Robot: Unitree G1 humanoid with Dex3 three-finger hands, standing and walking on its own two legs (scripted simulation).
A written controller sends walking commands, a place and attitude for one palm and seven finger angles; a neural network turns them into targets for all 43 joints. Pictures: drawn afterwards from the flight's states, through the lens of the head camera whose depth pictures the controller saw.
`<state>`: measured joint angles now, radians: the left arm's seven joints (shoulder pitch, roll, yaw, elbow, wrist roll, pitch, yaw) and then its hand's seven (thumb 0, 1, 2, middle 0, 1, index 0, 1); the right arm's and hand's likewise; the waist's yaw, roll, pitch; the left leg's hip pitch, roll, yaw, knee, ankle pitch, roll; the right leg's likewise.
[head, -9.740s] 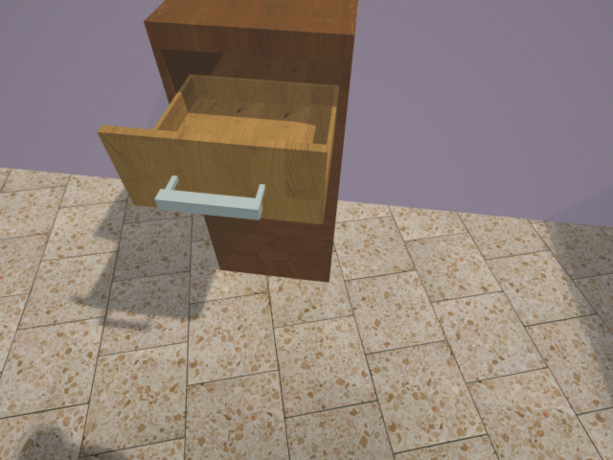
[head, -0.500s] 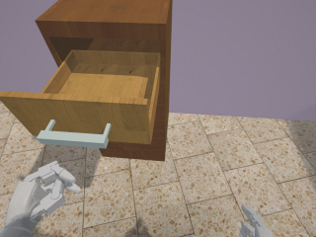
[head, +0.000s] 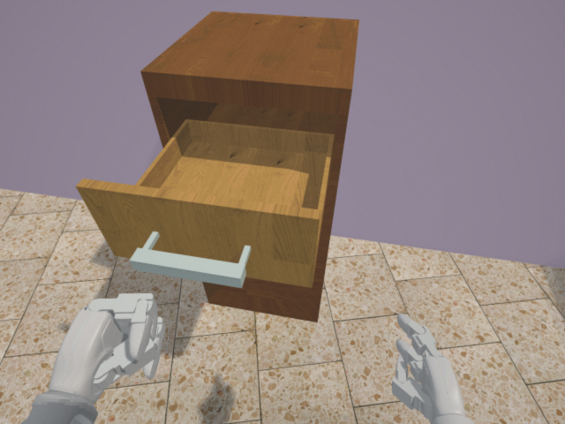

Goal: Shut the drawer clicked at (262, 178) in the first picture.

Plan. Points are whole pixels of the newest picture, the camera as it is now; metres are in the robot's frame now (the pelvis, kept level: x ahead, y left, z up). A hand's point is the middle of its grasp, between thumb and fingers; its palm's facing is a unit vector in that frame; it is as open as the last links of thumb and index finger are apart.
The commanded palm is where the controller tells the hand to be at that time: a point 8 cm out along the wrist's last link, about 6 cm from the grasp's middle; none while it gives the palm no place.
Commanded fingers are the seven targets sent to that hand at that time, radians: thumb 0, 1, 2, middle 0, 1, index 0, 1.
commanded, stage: raise the hand and make a fist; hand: left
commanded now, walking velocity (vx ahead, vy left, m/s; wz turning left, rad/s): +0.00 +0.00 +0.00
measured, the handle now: (193, 255) +0.36 +0.19 +0.04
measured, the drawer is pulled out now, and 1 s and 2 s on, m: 0.30 0.30 0.30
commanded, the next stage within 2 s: bring the fist close to the handle in 0.50 s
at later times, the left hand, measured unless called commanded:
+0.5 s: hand (140, 350) +0.16 +0.17 +0.13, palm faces +0.02 -0.99 -0.12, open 3.3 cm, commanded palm +0.12 +0.23 +0.14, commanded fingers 0.00 0.90 0.90 -1.40 -1.60 -1.40 -1.60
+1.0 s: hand (156, 335) +0.19 +0.18 +0.09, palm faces +0.00 -1.00 -0.08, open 3.3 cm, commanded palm +0.17 +0.23 +0.10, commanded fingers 0.00 0.90 0.90 -1.40 -1.60 -1.40 -1.60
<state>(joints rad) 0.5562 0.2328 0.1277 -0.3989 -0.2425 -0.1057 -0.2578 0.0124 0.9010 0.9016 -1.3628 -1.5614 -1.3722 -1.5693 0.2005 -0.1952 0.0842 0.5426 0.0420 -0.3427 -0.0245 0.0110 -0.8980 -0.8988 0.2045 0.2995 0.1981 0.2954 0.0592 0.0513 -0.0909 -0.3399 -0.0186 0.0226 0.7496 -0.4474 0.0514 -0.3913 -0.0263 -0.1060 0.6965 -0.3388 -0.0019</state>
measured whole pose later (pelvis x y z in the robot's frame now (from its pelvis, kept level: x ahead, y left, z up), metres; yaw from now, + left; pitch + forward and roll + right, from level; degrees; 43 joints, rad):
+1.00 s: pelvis -0.02 -0.04 +0.00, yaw +0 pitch +2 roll -1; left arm 0.34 0.28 0.28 -0.02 -0.33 -0.21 -0.38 0.01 0.90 0.90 -1.40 -1.60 -1.40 -1.60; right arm 0.24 -0.29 0.04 0.66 0.05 -0.39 -0.07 0.01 -0.90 -0.90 0.20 0.30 0.20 0.30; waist 0.03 0.06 -0.05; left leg -0.35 0.02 0.01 0.70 -0.39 0.00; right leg -0.41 0.01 -0.12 0.66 -0.30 -0.05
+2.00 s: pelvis -0.01 -0.01 -0.02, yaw -1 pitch +11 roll -1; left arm 0.21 0.24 0.17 0.12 -0.26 -0.32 -0.28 0.01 0.90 0.90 -1.39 -1.60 -1.40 -1.60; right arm 0.26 -0.26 0.03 0.56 0.02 -0.22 -0.03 0.01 -0.90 -0.90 0.20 0.30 0.20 0.30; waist -0.02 0.04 -0.10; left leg -0.62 -0.01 0.03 0.91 -0.49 0.04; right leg -0.68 -0.02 -0.10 0.87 -0.38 -0.02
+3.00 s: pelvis -0.04 -0.03 -0.03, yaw +1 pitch +11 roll +0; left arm -0.35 0.32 0.19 0.67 -0.23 -0.37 -0.31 -0.01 0.78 0.97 -1.40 -1.60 -1.40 -1.60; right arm 0.26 -0.28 0.06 0.64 0.04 -0.17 -0.06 0.01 -0.90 -0.90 0.20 0.30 0.20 0.30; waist -0.03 0.03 -0.06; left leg -0.68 -0.01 0.00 0.92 -0.44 0.02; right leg -0.73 -0.03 -0.13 0.88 -0.34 -0.05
